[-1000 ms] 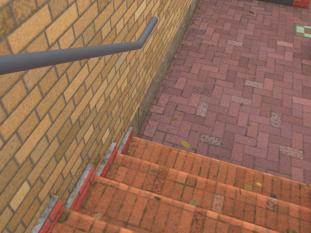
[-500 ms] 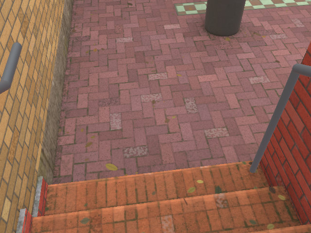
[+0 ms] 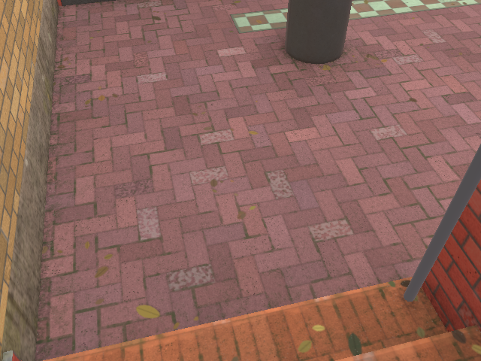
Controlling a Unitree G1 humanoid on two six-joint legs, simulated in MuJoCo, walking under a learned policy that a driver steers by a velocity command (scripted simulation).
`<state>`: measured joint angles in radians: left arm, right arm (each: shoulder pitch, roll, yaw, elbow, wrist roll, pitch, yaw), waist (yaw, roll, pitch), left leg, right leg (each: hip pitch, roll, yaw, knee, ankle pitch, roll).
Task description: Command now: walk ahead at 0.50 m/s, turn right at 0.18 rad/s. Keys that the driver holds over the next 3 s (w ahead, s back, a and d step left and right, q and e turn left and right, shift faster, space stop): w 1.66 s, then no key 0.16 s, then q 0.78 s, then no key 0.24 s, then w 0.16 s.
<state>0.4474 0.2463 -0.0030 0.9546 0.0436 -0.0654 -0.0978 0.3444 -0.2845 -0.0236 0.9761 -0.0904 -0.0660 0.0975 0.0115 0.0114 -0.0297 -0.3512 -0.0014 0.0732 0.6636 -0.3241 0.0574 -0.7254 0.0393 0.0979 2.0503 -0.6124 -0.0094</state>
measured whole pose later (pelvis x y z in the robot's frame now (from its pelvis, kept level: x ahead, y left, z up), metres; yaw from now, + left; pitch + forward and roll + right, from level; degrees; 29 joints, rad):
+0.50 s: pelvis +0.28 -0.02 -0.12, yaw +0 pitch +0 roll +5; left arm -0.01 0.19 -0.01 0.89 0.02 -0.06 -0.02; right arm 0.67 -0.13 0.01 1.11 -0.06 -0.05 -0.01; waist -0.20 -0.10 0.02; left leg -0.11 -0.08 0.09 1.28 -0.82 0.05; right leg -0.34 -0.07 -0.06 0.27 0.43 -0.06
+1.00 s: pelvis +0.55 +0.01 -0.28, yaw -1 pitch +0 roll -5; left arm 0.61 0.12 -0.02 1.10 0.06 -0.07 0.01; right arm 0.08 -0.21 0.01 0.91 -0.04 -0.05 0.06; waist 0.15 0.07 -0.01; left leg -0.48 0.10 -0.04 0.49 0.36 0.02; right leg -0.22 0.03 -0.10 1.14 -0.90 0.00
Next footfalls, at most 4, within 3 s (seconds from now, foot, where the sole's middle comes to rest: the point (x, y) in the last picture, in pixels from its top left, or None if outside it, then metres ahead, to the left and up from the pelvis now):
0.50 right None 0.43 -0.10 -0.94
1.04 left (212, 353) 0.72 0.14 -1.12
1.64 right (266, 284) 1.10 -0.07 -1.30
1.96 left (213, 247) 1.30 0.17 -1.30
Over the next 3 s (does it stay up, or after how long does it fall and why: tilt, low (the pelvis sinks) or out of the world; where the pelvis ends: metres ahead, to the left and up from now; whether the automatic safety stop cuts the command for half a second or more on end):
stays up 1.22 0.10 -0.52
